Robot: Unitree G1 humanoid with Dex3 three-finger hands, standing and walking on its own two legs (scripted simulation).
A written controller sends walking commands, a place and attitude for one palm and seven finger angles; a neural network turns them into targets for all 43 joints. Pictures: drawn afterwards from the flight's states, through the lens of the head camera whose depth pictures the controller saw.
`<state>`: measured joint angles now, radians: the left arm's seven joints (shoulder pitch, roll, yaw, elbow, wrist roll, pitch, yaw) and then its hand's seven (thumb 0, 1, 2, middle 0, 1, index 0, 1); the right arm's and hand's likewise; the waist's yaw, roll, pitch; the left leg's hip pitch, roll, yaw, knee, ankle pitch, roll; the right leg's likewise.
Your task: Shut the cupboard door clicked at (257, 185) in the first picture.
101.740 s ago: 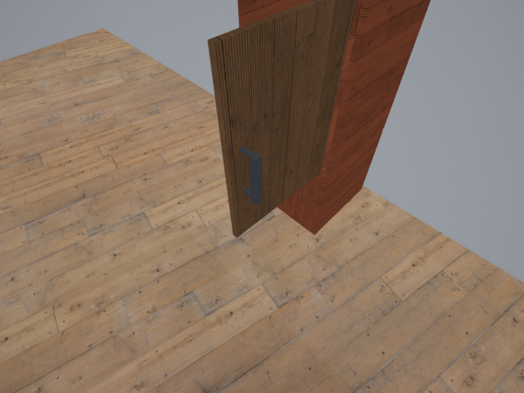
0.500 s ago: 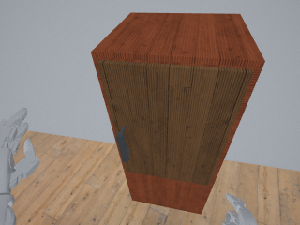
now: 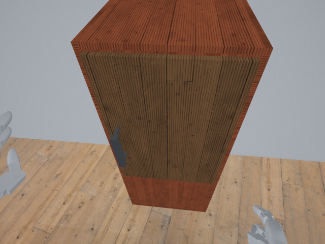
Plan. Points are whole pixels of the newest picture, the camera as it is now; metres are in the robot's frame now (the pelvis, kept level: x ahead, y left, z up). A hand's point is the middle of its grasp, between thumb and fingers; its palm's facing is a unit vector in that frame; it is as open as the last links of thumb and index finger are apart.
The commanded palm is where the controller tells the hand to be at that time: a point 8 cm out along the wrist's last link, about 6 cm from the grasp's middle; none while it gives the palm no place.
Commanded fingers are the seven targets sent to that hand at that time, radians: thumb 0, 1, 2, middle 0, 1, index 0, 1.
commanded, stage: step back with the hand held close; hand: left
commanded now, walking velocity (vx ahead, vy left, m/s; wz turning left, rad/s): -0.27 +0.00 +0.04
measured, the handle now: (120, 147) +0.43 +0.18 -0.08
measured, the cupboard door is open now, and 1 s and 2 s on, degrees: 0 0 0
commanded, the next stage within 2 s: stop stepping back and stand still in 0.98 s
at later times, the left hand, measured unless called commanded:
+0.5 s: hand out of the picture +0.11 +0.30 +0.16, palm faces +0.49 -0.74 -0.46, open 7.4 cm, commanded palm +0.05 +0.33 +0.18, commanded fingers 0.00 0.90 0.90 -0.20 -0.30 -0.20 -0.30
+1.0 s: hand out of the picture +0.01 +0.28 +0.17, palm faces +0.47 -0.77 -0.44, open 7.4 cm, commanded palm -0.05 +0.32 +0.18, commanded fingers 0.00 0.90 0.90 -0.20 -0.30 -0.20 -0.30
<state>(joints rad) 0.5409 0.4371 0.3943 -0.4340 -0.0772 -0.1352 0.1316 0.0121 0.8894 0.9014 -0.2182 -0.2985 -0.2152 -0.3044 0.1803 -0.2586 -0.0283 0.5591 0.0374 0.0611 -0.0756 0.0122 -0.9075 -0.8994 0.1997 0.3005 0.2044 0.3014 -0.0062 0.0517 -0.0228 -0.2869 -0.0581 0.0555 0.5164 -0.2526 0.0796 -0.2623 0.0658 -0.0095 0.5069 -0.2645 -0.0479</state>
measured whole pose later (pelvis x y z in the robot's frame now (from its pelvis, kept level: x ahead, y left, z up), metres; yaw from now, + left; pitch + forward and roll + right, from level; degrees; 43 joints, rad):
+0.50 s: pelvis -0.08 +0.02 -0.01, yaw +3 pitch +0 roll -3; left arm 0.51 0.41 0.44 -0.49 -0.02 -0.18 0.15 0.01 0.89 0.90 -0.21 -0.30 -0.21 -0.30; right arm 0.22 -0.22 0.00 0.57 0.01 0.01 -0.07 0.01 -0.90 -0.90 0.20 0.30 0.21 0.30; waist 0.00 0.01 0.00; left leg -0.43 -0.06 0.05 0.58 -0.16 0.12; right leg -0.34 0.08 0.05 0.58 -0.24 0.00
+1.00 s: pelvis -0.16 +0.01 -0.01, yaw +5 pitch +0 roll -5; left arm 0.58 0.47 0.43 -0.58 -0.04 -0.23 0.16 0.01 0.89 0.90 -0.22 -0.30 -0.22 -0.30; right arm 0.22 -0.23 -0.03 0.61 0.00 -0.03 -0.06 0.01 -0.90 -0.90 0.20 0.30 0.21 0.30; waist -0.03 0.01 -0.05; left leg -0.56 0.00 0.04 0.59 -0.23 0.03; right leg -0.31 0.10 0.01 0.56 -0.26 0.00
